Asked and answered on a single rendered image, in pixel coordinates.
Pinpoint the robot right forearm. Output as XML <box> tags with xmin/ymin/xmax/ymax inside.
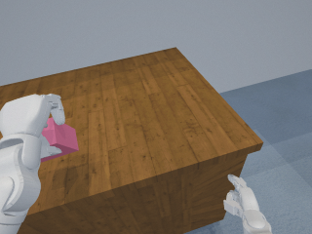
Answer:
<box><xmin>242</xmin><ymin>209</ymin><xmax>272</xmax><ymax>234</ymax></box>

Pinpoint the sponge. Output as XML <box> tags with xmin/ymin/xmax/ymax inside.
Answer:
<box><xmin>40</xmin><ymin>117</ymin><xmax>79</xmax><ymax>163</ymax></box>

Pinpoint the robot left forearm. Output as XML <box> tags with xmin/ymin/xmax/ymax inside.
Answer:
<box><xmin>0</xmin><ymin>133</ymin><xmax>42</xmax><ymax>234</ymax></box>

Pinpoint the left robot hand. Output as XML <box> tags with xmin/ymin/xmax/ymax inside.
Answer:
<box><xmin>0</xmin><ymin>94</ymin><xmax>65</xmax><ymax>159</ymax></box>

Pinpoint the right robot hand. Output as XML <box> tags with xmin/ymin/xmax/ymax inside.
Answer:
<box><xmin>223</xmin><ymin>174</ymin><xmax>260</xmax><ymax>218</ymax></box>

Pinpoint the table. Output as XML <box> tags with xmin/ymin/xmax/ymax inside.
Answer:
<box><xmin>0</xmin><ymin>47</ymin><xmax>263</xmax><ymax>234</ymax></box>

